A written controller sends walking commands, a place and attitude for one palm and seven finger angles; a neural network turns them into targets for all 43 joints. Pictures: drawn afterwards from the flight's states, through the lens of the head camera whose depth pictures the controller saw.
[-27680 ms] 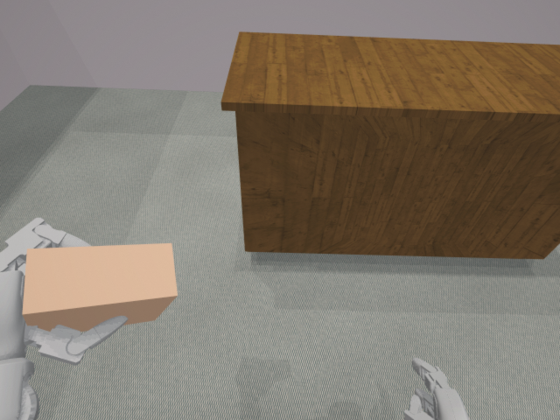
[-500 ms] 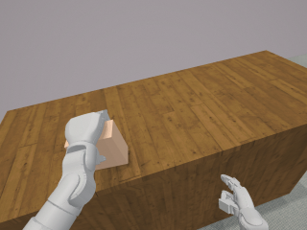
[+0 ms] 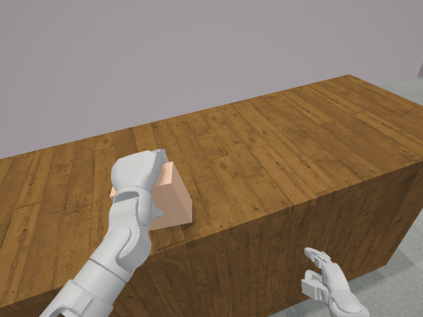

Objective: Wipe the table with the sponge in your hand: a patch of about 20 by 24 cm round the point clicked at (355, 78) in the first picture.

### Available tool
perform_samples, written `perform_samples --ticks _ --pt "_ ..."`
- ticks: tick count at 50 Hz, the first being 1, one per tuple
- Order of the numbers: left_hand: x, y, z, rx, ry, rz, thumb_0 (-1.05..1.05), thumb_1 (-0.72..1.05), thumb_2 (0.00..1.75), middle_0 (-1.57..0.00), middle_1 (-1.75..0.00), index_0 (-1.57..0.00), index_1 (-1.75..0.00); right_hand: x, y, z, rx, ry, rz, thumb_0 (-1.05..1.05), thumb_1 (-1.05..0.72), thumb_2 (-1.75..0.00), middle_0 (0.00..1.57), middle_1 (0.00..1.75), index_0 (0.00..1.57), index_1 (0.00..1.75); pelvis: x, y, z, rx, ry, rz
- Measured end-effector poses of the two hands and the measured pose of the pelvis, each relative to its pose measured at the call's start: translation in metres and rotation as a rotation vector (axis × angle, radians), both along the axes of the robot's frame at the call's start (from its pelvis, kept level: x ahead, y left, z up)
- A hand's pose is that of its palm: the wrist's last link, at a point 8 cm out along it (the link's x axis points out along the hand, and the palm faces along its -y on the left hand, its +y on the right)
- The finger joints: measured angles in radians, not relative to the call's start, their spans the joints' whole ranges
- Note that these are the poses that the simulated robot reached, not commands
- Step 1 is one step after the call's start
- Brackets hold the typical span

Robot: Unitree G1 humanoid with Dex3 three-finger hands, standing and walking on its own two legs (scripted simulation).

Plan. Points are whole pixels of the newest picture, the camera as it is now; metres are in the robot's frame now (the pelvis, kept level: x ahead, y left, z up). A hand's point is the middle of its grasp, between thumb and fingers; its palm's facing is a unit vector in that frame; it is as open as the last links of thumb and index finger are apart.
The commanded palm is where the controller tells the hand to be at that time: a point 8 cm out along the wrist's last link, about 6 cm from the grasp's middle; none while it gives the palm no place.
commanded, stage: wipe forward along the third lane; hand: left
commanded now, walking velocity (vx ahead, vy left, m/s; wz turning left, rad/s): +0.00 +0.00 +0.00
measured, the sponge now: (159, 205) +0.31 +0.17 +0.08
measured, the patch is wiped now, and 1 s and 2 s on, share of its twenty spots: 0.65 0.80 0.95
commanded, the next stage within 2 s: wipe back along the third lane in 1.50 s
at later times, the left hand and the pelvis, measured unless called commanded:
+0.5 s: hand (152, 170) +0.37 +0.19 +0.13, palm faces +0.01 -0.05 -1.00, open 10.1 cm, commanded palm +0.34 +0.21 +0.16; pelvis +0.00 -0.02 +0.00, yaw -1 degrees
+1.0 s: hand (149, 157) +0.41 +0.21 +0.13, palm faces -0.05 -0.03 -1.00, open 10.0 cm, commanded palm +0.39 +0.23 +0.16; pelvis +0.00 -0.03 +0.00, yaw -1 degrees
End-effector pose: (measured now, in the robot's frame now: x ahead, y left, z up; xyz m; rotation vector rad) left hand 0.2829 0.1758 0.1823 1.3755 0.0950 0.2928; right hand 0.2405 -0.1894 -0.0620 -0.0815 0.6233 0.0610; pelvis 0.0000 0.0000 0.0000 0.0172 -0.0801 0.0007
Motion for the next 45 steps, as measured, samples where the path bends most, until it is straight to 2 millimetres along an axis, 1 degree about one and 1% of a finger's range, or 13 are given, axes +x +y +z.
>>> perform_samples --ticks 4,10,18,25,35,40,45 --pt "0.007 0.001 0.001 0.006 0.011 0.024 -0.02 -0.54 1.07 -0.73 -1.34 -0.78 -1.31 -0.007 -0.010 -0.003 -0.016 0.016 -0.026 0.01 -0.91 -0.90 0.20 0.30 0.20 0.30 -0.002 -0.003 0.000 0.001 0.004 -0.004" --pt "0.023 0.000 0.001 0.045 0.047 0.064 -0.03 -0.54 1.07 -0.74 -1.33 -0.78 -1.30 -0.019 -0.025 -0.010 -0.033 0.042 -0.070 0.01 -0.91 -0.90 0.20 0.30 0.20 0.30 -0.003 -0.008 0.000 0.003 0.016 -0.009" --pt "0.047 0.002 -0.002 0.095 0.118 0.127 -0.03 -0.54 1.08 -0.74 -1.33 -0.78 -1.30 -0.038 -0.047 -0.023 -0.050 0.092 -0.125 0.01 -0.91 -0.90 0.20 0.30 0.20 0.30 -0.002 -0.014 0.000 0.007 0.038 -0.018" --pt "0.062 0.008 -0.002 0.102 0.158 0.132 -0.02 -0.55 1.08 -0.75 -1.33 -0.79 -1.30 -0.053 -0.063 -0.035 -0.074 0.141 -0.153 0.01 -0.91 -0.90 0.20 0.30 0.20 0.30 0.001 -0.020 -0.001 0.008 0.058 -0.012" --pt "0.080 0.015 -0.002 0.117 0.175 0.130 -0.01 -0.55 1.08 -0.75 -1.32 -0.79 -1.30 -0.071 -0.077 -0.049 -0.084 0.214 -0.176 0.01 -0.91 -0.90 0.20 0.30 0.20 0.30 0.005 -0.027 -0.002 0.010 0.091 -0.011" --pt "0.086 0.019 -0.002 0.116 0.183 0.135 0.00 -0.55 1.08 -0.75 -1.32 -0.79 -1.30 -0.076 -0.081 -0.052 -0.085 0.234 -0.185 0.01 -0.91 -0.90 0.20 0.30 0.20 0.30 0.006 -0.030 -0.002 0.011 0.101 -0.016" --pt "0.097 0.023 0.000 0.131 0.199 0.138 0.00 -0.55 1.08 -0.75 -1.32 -0.79 -1.30 -0.081 -0.086 -0.054 -0.090 0.243 -0.200 0.01 -0.91 -0.90 0.20 0.30 0.20 0.30 0.005 -0.032 -0.003 0.010 0.115 -0.018"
